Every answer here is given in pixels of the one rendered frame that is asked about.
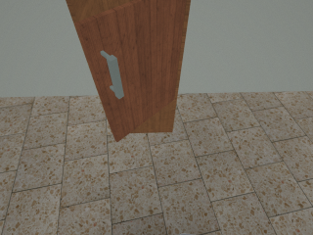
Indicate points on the handle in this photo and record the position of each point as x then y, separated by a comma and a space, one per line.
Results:
116, 86

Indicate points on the cupboard door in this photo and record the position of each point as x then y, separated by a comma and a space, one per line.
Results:
145, 36

